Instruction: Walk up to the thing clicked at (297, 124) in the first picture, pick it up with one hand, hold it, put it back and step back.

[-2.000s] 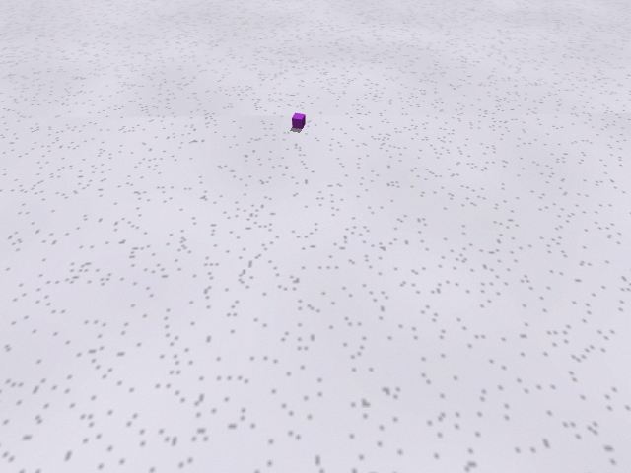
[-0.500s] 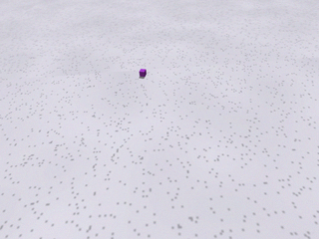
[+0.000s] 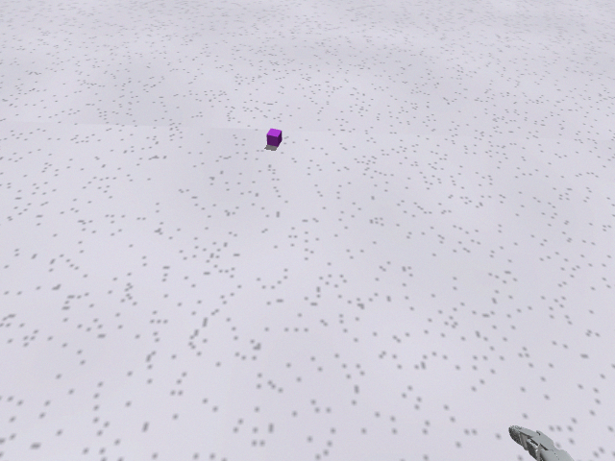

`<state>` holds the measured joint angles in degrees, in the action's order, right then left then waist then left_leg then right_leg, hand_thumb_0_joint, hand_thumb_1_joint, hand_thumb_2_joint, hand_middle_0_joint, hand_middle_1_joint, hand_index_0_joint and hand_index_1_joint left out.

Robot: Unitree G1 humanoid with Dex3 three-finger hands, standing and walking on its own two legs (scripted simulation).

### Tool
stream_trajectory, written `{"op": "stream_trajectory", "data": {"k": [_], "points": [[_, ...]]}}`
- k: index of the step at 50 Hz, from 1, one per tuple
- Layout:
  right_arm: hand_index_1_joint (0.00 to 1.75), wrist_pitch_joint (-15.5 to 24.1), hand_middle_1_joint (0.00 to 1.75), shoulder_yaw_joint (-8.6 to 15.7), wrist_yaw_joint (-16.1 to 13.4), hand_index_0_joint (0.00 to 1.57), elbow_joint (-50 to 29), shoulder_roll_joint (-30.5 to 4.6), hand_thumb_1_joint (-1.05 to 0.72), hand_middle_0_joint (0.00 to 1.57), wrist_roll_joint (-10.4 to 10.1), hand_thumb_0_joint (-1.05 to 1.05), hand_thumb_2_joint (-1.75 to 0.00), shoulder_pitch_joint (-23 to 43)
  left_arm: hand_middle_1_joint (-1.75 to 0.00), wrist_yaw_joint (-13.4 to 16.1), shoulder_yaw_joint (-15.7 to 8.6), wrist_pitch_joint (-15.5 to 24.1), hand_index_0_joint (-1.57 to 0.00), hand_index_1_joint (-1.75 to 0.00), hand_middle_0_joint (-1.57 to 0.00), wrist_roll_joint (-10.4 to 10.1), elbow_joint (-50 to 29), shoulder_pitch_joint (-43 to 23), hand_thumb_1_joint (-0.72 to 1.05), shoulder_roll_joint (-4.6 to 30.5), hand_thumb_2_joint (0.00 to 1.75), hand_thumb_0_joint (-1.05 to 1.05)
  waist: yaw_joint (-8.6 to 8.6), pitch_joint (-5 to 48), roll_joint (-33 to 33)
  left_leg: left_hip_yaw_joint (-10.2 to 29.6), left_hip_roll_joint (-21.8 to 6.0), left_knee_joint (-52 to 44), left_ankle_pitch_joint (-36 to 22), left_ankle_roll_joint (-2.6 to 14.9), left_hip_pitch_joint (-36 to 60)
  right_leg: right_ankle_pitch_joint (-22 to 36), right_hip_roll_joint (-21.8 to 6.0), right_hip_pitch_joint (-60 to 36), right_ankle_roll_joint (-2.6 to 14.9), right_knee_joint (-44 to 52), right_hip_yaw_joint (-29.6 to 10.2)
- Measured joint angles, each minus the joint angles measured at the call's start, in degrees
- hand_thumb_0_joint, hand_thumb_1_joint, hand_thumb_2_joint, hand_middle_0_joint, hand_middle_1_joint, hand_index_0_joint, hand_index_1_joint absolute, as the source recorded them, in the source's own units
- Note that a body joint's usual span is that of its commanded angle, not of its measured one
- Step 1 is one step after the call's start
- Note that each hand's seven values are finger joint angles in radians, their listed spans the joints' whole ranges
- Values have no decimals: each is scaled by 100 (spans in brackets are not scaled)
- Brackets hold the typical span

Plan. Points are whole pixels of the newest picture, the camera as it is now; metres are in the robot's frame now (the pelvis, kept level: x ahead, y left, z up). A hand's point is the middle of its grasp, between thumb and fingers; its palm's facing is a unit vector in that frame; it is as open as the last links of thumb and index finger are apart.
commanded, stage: walk up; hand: left
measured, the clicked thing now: (274, 137) +1.74 +0.20 -0.73
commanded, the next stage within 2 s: none
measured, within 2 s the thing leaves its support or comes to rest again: neither
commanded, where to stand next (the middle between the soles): +1.36 -0.02 m, yaw -3 degrees
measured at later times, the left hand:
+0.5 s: hand (188, 331) +0.35 +0.21 -0.10, palm faces -0.01 -0.91 -0.41, open 7.4 cm
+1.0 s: hand (209, 209) +0.64 +0.23 -0.13, palm faces -0.09 -0.93 -0.35, open 7.4 cm
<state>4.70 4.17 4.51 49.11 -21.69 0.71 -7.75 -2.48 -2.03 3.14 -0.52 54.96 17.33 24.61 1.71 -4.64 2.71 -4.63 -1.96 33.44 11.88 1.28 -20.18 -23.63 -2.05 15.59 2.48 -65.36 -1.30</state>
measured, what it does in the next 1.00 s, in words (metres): walks ahead: right foot, then left foot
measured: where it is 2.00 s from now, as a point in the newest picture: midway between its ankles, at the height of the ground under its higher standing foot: (317, 258)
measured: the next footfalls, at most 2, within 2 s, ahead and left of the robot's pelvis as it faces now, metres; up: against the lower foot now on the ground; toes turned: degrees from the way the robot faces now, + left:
right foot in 0.28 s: +0.34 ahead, -0.18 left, +0.00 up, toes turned -7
left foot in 0.72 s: +0.59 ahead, +0.08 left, +0.00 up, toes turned +5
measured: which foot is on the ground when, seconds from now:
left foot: down 0.00-0.30, up 0.32-0.70, down 0.72-1.00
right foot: up 0.00-0.26, down 0.28-0.74, up 0.76-1.00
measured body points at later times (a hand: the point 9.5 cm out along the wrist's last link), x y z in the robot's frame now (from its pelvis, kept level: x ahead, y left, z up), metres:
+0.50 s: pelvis +0.29 -0.07 +0.02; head +0.31 -0.10 +0.46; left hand +0.35 +0.25 -0.07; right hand +0.38 -0.39 -0.12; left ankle +0.33 +0.09 -0.66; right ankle +0.30 -0.18 -0.72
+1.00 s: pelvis +0.56 -0.04 +0.01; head +0.58 -0.03 +0.46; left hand +0.64 +0.28 -0.10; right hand +0.62 -0.36 -0.09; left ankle +0.55 +0.07 -0.72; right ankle +0.64 -0.19 -0.68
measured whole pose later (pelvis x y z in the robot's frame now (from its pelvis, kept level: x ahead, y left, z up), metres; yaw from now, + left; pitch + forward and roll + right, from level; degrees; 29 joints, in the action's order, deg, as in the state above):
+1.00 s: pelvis +0.56 -0.04 +0.01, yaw -2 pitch -2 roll +1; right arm 5.2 2.9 3.5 49.1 -22.6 0.1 -15.4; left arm -3.8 -2.2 3.5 0.4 51.5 14.5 24.7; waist -0.6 -4.8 2.8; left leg -6.7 -0.4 25.9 14.9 2.0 -8.6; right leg -16.9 -6.5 29.0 0.2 -48.8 0.9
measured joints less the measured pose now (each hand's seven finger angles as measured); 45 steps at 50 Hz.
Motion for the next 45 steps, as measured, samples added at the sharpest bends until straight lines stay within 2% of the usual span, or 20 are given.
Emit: {"op": "stream_trajectory", "data": {"k": [2, 5, 8, 11, 14, 15, 16, 18, 19, 21, 27, 30, 32, 35, 37, 38, 40, 41, 43, 45], "points": [[30, 10, 30, -73, -45, 20, 0, 31, -91, 20, -36, 0, -90, -198, -30, -53, 8, 52, -20, -30, -21, -5, -97, -91, 91, 30, 90, 1, -42, 67, 56, -70, 17, -318, 54, -32, 382, 223, -136, 606, -35, 51, -13], [30, 26, 30, -125, -57, 20, 49, -12, -91, 20, -34, 0, -90, -489, -30, -172, -23, 73, -20, -30, -21, 46, -235, -249, 91, 74, 90, 1, -133, 126, 71, -122, 38, -668, 197, -55, 887, 417, -384, 1207, -181, 869, 67], [30, 46, 30, -111, -28, 20, 124, -128, -90, 20, -23, 0, -90, -730, -30, -284, -65, 63, -20, -30, -21, 112, -294, -410, 91, 106, 90, 1, -251, 144, 4, -136, 21, -839, 448, -71, 1307, 860, -541, 1487, -239, 1916, 157], [30, 27, 30, -63, -6, 20, 241, -275, -90, 20, -35, 1, -90, -938, -30, -348, -132, 65, -20, -30, -21, 136, -274, -523, 91, 129, 90, 1, -357, 200, -121, -113, -52, -807, 822, -185, 1657, 1480, -568, 1474, -222, 2653, 262], [30, -32, 30, -22, -42, 20, 381, -398, -90, 20, -25, 1, -90, -1151, -30, -343, -209, 140, -20, -30, -21, 146, -281, -540, 91, 203, 90, 1, -374, 323, -259, -15, -229, -216, 1471, -239, 1788, 1588, -450, 1096, -181, 2978, 428], [30, -66, 30, -2, -73, 20, 457, -442, -90, 20, -19, 1, -90, -1147, -30, -296, -257, 190, -20, -30, -21, 158, -281, -585, 91, 166, 90, 0, -333, 295, -412, 83, -403, 407, 1631, -121, 1617, 1355, -333, 1074, -189, 2725, 528], [30, -118, 30, 3, -109, 20, 528, -449, -90, 20, -27, 1, -90, -1103, -30, -243, -273, 240, -20, -30, -21, 154, -313, -611, 91, 128, 90, 0, -290, 249, -489, 296, -409, 1244, 1669, -41, 1314, 1113, -282, 1055, -179, 2482, 593], [30, -191, 30, -23, -162, 20, 631, -460, -91, 20, -37, 1, -90, -956, -30, -168, -209, 287, -20, -30, -20, 97, -373, -579, 91, 8, 90, 0, -188, 173, -548, 573, -161, 2719, 1496, 17, 635, 874, -269, 833, -156, 2445, 627], [30, -205, 30, -31, -169, 20, 654, -477, -91, 20, -61, 1, -90, -874, -30, -144, -163, 292, -20, -30, -20, 76, -381, -532, 91, -70, 90, 0, -146, 143, -609, 626, -89, 3123, 1247, 44, 331, 859, -243, 640, -151, 2608, 653], [30, -198, 30, -49, -146, 20, 630, -489, -91, 20, -91, 1, -90, -708, -30, -110, -90, 285, -20, -30, -21, 61, -350, -382, 91, -190, 90, 0, -85, 126, -705, 597, -86, 3262, 805, 65, -178, 905, -167, 237, -159, 3055, 684], [30, -198, 30, -49, 27, 20, 367, -362, -91, 20, 3, 1, -90, -402, -30, -73, -41, 276, -20, -30, -21, 81, -257, 102, 91, -236, 90, 0, 24, 137, -677, 475, -296, 1857, 80, -141, -1075, 875, 2, -733, -122, 4073, 746], [30, -231, 30, -38, 111, 20, 304, -308, -91, 20, 37, 1, -90, -247, -30, -69, -71, 269, -20, -30, -21, 113, -253, 231, 90, -170, 90, 1, 83, 63, -616, 418, -378, 823, -369, -134, -1117, 676, 57, -1111, -185, 4249, 793], [30, -236, 30, -24, 153, 20, 282, -286, -91, 20, 36, 1, -90, -154, -30, -69, -91, 245, -20, -30, -21, 120, -251, 283, 90, -117, 90, 1, 129, 17, -574, 352, -374, 270, -628, -75, -992, 451, 73, -1337, -250, 4228, 821], [30, -221, 30, 0, 173, 20, 237, -258, -91, 20, 34, 1, -90, -94, -30, -50, -114, 181, -20, -30, -21, 130, -229, 383, 90, -22, 90, 1, 187, 61, -471, 200, -266, -156, -643, 66, -621, -42, 19, -1605, -374, 3979, 829], [30, -137, 30, 35, 134, 20, 188, -203, -91, 20, 87, 1, -90, -44, -30, 5, -120, 114, -20, -30, -21, 117, -189, 382, 90, 66, 90, 1, 168, 36, -229, 75, -49, -24, -503, 96, -441, -494, -245, -1465, -298, 3133, 757], [30, -91, 30, 43, 102, 20, 122, -180, -91, 20, 117, 1, -90, -18, -30, 42, -121, 58, -20, -30, -21, 80, -169, 319, 90, 60, 90, 1, 146, -17, -153, 20, 7, 222, -285, 88, -451, -414, -282, -1154, -209, 2284, 559], [30, -20, 30, 38, 44, 20, 2, -117, -91, 20, 16, 0, -90, -46, -30, 92, -63, 6, -20, -30, -21, 46, -130, 186, 91, 43, 90, 1, 59, -63, -114, -2, 27, 374, 1, 103, -324, -312, -75, -442, -53, 724, 169], [30, -9, 30, 9, 9, 20, -31, -72, -91, 20, -34, 0, -90, -86, -30, 93, -30, 10, -20, -30, -21, 30, -128, 134, 91, 55, 90, 1, 28, -67, -65, -35, 41, 281, 53, 94, -170, -153, -11, -124, -19, 265, 46], [30, 8, 30, -64, -51, 20, -60, -9, -91, 20, -80, 0, -90, -209, -30, 66, 1, 53, -20, -30, -21, 4, -161, 47, 91, 69, 90, 1, -28, -48, 35, -110, 85, -30, 78, 75, 184, 139, -40, 412, -7, -3, -29], [30, 29, 30, -116, -86, 20, -53, 10, -91, 20, -86, 0, -90, -356, -30, 16, 5, 76, -20, -30, -21, 4, -226, -37, 91, 69, 90, 1, -81, -28, 98, -170, 134, -337, 95, 75, 518, 335, -156, 830, -64, 225, -23]]}}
